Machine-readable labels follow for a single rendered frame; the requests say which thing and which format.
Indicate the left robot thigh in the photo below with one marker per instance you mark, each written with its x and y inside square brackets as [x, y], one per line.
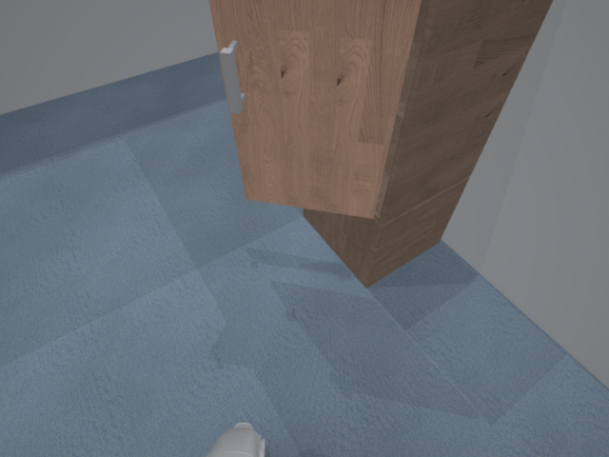
[238, 442]

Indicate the cupboard door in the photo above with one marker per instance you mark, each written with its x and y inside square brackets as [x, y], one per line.
[323, 81]

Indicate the left robot shin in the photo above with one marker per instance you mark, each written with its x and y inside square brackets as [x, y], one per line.
[244, 425]

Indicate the handle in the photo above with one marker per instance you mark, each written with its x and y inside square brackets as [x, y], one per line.
[235, 97]

